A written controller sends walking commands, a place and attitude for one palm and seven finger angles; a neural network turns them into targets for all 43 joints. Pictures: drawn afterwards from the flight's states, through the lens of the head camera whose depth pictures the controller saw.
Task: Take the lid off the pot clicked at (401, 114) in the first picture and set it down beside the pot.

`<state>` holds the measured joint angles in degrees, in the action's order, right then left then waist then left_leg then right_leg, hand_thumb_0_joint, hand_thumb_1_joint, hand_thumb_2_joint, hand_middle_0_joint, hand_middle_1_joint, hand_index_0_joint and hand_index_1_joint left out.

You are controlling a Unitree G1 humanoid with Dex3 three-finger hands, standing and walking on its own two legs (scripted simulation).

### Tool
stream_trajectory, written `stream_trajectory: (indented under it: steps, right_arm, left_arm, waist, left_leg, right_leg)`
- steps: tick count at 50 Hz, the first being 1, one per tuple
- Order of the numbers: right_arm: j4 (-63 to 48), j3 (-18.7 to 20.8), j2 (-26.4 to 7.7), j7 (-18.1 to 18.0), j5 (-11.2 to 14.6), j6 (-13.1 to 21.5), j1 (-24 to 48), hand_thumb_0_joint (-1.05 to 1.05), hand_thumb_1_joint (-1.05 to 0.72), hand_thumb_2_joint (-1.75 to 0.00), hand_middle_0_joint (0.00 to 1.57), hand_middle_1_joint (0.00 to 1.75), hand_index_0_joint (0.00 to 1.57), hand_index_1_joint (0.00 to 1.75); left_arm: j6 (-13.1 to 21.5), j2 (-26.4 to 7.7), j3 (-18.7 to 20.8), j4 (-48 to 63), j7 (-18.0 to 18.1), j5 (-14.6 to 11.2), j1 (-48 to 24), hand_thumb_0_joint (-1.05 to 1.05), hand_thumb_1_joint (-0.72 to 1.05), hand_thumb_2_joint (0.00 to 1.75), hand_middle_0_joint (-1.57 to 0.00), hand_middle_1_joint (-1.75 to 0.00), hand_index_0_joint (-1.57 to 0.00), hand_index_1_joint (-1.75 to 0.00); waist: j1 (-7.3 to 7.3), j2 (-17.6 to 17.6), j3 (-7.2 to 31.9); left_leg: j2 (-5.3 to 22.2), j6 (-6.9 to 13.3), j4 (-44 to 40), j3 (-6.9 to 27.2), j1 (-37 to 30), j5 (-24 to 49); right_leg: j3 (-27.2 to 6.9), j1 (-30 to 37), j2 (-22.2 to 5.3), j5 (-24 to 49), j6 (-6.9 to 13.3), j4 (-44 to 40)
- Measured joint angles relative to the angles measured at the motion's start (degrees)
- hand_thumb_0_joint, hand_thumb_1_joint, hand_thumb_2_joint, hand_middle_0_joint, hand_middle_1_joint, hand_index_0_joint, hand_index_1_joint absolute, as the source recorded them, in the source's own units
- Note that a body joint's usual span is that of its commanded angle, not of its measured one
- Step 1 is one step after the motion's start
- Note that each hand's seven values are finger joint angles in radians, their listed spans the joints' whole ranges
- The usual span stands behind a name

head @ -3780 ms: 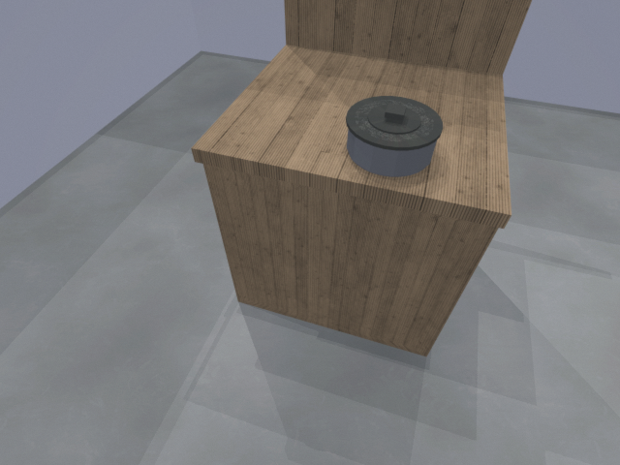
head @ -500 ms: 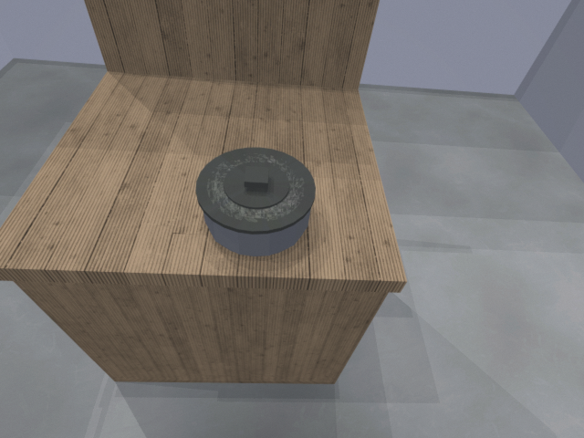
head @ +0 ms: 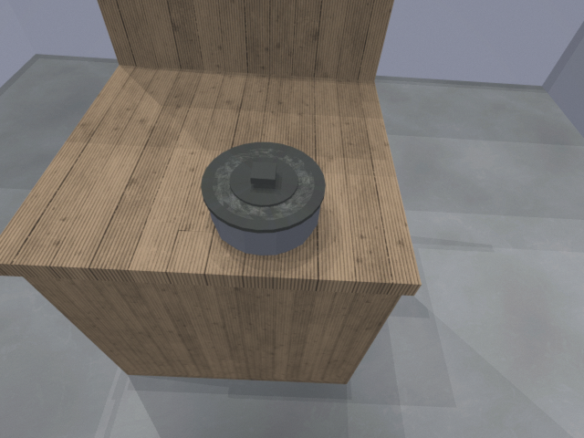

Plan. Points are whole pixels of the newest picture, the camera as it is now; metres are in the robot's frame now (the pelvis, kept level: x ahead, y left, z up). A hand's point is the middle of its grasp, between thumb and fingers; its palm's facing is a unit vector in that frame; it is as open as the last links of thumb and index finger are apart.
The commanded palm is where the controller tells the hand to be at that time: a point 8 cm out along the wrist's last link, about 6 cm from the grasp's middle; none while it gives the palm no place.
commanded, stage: come to a stop and stand still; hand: left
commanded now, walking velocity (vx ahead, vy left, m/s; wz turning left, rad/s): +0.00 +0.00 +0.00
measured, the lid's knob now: (263, 173) +0.50 +0.10 +0.06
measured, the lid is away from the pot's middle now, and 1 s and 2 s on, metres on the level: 0.00 0.00 0.00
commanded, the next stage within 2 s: look again from close up in 0.28 s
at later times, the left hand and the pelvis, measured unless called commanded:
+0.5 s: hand out of the picture +0.00 +0.20 -0.17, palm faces +0.02 -0.97 -0.24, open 7.3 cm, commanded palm none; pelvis -0.02 +0.01 +0.00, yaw +0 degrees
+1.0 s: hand out of the picture -0.02 +0.15 -0.18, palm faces +0.00 -0.98 -0.19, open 7.4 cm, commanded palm none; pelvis -0.03 -0.02 +0.00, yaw +0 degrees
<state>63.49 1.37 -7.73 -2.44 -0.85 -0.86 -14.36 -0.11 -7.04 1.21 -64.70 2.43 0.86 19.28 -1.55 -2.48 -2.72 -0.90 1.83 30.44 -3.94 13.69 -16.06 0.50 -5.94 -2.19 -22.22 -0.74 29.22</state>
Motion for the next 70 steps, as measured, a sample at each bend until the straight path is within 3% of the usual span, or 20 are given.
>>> stream_trajectory:
  steps: [7, 19, 28, 48, 70]
  right_arm:
    - [-1.3, -0.5, -0.4, -0.2, 0.2, 0.7, 3.6, 0.01, -0.93, -0.9, 0.2, 0.3, 0.2, 0.3]
    - [-1.1, -0.9, -0.9, 0.7, 0.2, 0.6, 4.9, 0.0, -0.92, -0.9, 0.21, 0.3, 0.2, 0.3]
    - [-5.7, -0.7, -3.4, 1.6, -0.1, 0.1, 1.2, 0.0, -0.91, -0.9, 0.21, 0.3, 0.2, 0.3]
    - [-3.6, -1.3, -1.5, 1.5, 0.4, 0.7, -1.0, 0.01, -0.91, -0.9, 0.2, 0.3, 0.2, 0.3]
    - [-2.6, -1.2, -1.4, 1.0, 0.6, 1.0, 2.0, 0.0, -0.92, -0.9, 0.2, 0.3, 0.2, 0.3]
  left_arm:
    - [-0.4, -2.1, 0.0, 0.2, 0.3, 0.0, -3.5, 0.0, 0.91, 0.9, -0.2, -0.3, -0.2, -0.3]
    - [0.1, -3.5, -0.4, 1.0, -0.1, 0.2, -5.2, 0.0, 0.91, 0.9, -0.2, -0.3, -0.2, -0.3]
    - [0.9, -3.1, -1.5, 5.5, 0.2, 0.3, -3.2, 0.0, 0.91, 0.9, -0.2, -0.3, -0.2, -0.3]
    - [0.5, -3.3, -2.4, 5.7, -0.6, 0.0, -1.8, 0.0, 0.91, 0.9, -0.2, -0.3, -0.2, -0.3]
    - [1.2, -3.3, -2.1, 4.4, -0.2, 0.2, -1.9, 0.0, 0.91, 0.9, -0.2, -0.3, -0.2, -0.3]
  waist:
    - [-0.2, -0.5, 0.7]
    - [0.55, 1.0, 1.9]
    - [1.08, 4.1, 0.9]
    - [1.17, 1.2, 1.0]
    - [0.39, 0.9, 0.1]
  left_leg:
    - [-1.0, 1.0, -2.1, -0.7, -1.0, 0.0]
    - [-1.4, 1.1, -5.3, -0.5, -2.4, 2.2]
    - [0.3, 0.7, 2.7, 0.3, 3.2, -0.3]
    - [2.1, -1.5, 0.9, 0.7, 2.5, 1.4]
    - [3.1, -2.3, -0.6, 0.8, 1.3, 1.6]
  right_leg:
    - [-0.1, 1.4, -1.2, 0.4, -1.5, -3.1]
    - [0.2, 2.7, -1.4, 2.6, -1.8, -6.2]
    - [0.8, -2.1, 0.1, 0.3, -0.9, 0.8]
    - [0.9, -2.6, 2.0, 0.8, 1.3, 1.1]
    - [0.9, -0.5, 3.0, 2.0, 1.7, -2.5]
